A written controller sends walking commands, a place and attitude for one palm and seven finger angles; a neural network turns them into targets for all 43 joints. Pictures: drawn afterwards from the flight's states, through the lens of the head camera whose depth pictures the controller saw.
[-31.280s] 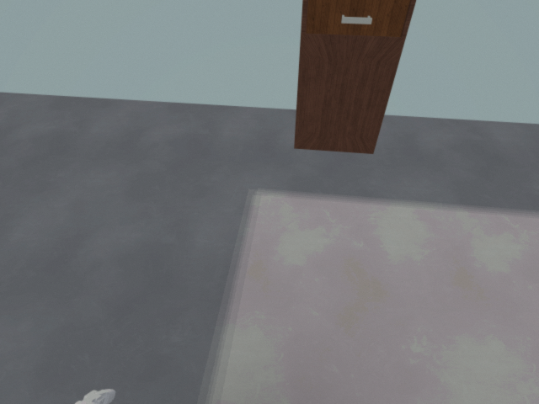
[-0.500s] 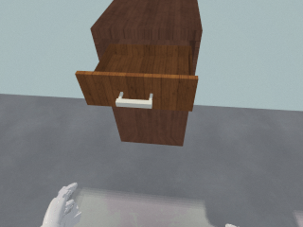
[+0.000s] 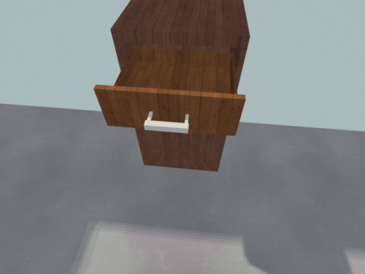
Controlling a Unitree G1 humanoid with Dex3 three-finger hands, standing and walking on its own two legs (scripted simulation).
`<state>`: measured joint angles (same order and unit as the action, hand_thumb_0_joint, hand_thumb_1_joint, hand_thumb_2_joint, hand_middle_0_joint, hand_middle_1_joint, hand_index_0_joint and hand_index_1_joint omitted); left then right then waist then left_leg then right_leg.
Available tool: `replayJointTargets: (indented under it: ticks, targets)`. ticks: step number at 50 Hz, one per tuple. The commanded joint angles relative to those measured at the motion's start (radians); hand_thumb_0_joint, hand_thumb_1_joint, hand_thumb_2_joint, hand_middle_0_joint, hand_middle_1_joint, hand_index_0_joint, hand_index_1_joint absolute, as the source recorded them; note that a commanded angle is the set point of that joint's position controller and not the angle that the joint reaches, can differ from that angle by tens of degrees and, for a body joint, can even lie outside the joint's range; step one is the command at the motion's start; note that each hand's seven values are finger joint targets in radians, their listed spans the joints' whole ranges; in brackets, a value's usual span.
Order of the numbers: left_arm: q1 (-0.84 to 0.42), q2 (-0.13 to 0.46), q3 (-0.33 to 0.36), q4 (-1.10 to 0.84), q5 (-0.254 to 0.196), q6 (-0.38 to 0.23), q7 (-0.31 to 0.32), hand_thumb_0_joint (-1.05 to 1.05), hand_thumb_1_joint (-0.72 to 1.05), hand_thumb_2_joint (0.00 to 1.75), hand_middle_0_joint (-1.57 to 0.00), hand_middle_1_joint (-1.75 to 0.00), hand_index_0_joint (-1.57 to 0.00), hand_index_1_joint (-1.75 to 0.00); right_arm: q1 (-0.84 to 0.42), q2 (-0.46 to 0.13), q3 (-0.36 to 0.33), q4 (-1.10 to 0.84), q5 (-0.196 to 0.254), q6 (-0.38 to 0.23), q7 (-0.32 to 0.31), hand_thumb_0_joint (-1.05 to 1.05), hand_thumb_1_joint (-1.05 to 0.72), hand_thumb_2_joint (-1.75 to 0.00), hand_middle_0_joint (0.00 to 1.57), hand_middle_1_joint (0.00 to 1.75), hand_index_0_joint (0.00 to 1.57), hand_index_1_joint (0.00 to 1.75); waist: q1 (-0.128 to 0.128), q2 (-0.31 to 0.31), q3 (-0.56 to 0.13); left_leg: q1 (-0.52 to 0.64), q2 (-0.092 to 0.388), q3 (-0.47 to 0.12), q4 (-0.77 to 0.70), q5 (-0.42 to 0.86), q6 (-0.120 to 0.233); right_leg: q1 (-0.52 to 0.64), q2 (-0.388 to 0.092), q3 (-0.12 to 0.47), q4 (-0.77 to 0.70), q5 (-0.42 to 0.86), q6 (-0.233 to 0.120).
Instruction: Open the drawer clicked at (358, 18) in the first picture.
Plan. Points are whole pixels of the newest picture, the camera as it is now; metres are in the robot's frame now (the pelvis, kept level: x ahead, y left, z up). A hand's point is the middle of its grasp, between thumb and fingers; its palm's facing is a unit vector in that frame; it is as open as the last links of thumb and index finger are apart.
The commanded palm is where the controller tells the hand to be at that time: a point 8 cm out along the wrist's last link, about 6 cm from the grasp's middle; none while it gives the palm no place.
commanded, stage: let the arm hang, fingers relaxed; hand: left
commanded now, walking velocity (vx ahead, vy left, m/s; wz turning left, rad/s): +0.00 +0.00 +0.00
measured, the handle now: (167, 121) +0.53 +0.08 -0.01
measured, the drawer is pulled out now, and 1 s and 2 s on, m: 0.27 0.27 0.27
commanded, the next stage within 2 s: look to check the result in 0.42 s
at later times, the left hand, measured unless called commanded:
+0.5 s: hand out of the picture +0.00 +0.17 -0.18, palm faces +0.02 -0.99 -0.17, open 7.4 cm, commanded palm none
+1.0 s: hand out of the picture +0.01 +0.17 -0.18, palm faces +0.02 -0.99 -0.16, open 7.4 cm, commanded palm none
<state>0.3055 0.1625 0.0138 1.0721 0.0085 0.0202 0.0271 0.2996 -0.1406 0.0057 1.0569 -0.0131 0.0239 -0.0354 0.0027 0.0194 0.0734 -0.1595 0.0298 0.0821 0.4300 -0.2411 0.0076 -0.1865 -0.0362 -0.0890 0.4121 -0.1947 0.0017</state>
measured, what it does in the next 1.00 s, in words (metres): stands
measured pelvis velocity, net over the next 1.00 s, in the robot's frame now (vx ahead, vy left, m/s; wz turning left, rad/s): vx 0.02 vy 0.01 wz -0.02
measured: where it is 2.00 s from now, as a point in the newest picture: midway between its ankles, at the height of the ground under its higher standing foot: outside the picture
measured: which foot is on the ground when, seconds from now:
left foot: down 0.00-1.00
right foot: down 0.00-1.00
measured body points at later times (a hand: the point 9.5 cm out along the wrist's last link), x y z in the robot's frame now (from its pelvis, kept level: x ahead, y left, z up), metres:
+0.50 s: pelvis +0.01 +0.01 +0.00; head +0.03 +0.01 +0.45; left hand +0.01 +0.22 -0.16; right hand -0.03 -0.19 -0.16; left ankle +0.00 +0.11 -0.74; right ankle +0.02 -0.12 -0.74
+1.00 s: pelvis +0.02 +0.01 +0.00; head +0.05 +0.01 +0.45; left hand +0.01 +0.22 -0.16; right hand -0.01 -0.19 -0.16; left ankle +0.00 +0.11 -0.74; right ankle +0.02 -0.12 -0.74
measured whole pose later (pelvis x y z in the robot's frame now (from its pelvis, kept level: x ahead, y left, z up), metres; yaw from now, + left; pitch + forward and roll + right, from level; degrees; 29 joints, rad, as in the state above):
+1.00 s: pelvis +0.02 +0.01 +0.00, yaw -1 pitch -2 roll +0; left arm 0.29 0.12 0.01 1.12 0.01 0.00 0.04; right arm 0.30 -0.09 0.00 1.12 -0.01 0.00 -0.04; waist -0.01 -0.01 0.08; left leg -0.11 0.02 0.11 0.39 -0.26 0.01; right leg -0.15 -0.04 -0.06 0.39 -0.21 0.01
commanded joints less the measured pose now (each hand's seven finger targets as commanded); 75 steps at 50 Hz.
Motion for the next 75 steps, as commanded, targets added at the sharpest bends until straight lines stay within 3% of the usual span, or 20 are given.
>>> replayJointTargets:
  ticks: [1,6,10,28,75]
  targets:
    - [0.049,0.083,0.017,-0.009,0.004,-0.021,0.009,0.0,0.9,0.9,-0.2,-0.3,-0.2,-0.3,0.083,-0.076,-0.018,-0.008,0.002,-0.022,0.0,0.0,-0.9,-0.9,0.2,0.3,0.2,0.3,-0.003,-0.027,0.025,-0.031,0.079,-0.088,-0.12,0.039,0.029,-0.012,-0.057,0.086,-0.086,0.011,-0.027]
    - [0.05,0.072,0.018,0.01,0.003,-0.024,0.012,0.0,0.9,0.9,-0.2,-0.3,-0.2,-0.3,0.093,-0.058,-0.017,0.02,0.003,-0.026,-0.001,0.0,-0.9,-0.9,0.2,0.3,0.2,0.3,0.001,-0.031,0.03,-0.027,0.077,-0.081,-0.125,0.065,0.029,-0.002,-0.057,0.084,-0.082,0.038,-0.024]
    - [0.042,0.06,0.019,0.02,0.002,-0.023,0.013,0.0,0.9,0.9,-0.2,-0.3,-0.2,-0.3,0.108,-0.047,-0.015,0.036,0.0,-0.029,-0.004,0.0,-0.9,-0.9,0.2,0.3,0.2,0.3,-0.003,0.002,0.038,-0.041,0.075,-0.081,-0.13,0.067,0.028,0.009,-0.056,0.087,-0.077,0.049,-0.024]
    - [0.064,0.038,0.015,0.035,0.002,-0.027,0.017,0.0,0.9,0.9,-0.2,-0.3,-0.2,-0.3,0.13,-0.028,-0.019,0.056,0.004,-0.032,-0.009,0.0,-0.9,-0.9,0.2,0.3,0.2,0.3,-0.01,-0.01,0.032,0.006,0.075,-0.071,-0.115,0.137,0.03,0.007,-0.054,0.091,-0.078,0.101,-0.024]
    - [0.048,0.048,0.018,0.028,0.001,-0.026,0.018,0.0,0.9,0.9,-0.2,-0.3,-0.2,-0.3,0.107,-0.042,-0.023,0.062,0.004,-0.031,-0.012,0.0,-0.9,-0.9,0.2,0.3,0.2,0.3,-0.011,-0.019,0.025,0.043,0.075,-0.067,-0.112,0.213,0.022,0.03,-0.054,0.087,-0.076,0.15,-0.025]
